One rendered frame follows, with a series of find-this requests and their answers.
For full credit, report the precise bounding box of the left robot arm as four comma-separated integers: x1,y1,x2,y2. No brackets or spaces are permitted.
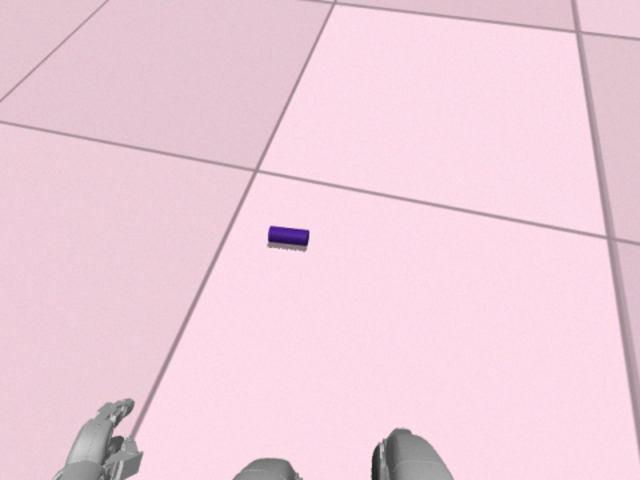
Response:
52,461,105,480

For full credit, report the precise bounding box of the left robot hand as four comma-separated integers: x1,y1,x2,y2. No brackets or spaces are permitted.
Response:
64,399,143,480

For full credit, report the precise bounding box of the can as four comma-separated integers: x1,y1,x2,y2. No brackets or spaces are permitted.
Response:
268,226,309,246

